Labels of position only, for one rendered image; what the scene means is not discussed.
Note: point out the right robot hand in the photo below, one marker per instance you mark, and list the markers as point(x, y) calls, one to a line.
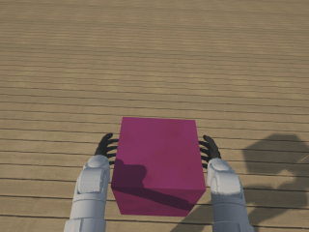
point(212, 150)

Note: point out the right robot forearm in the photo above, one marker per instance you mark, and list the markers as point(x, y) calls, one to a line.
point(227, 198)

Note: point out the carton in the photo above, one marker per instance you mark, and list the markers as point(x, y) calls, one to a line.
point(158, 168)

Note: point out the left robot hand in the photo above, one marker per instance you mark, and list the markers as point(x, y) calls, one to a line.
point(102, 148)

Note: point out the left robot forearm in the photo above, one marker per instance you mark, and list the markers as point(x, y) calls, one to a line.
point(90, 197)

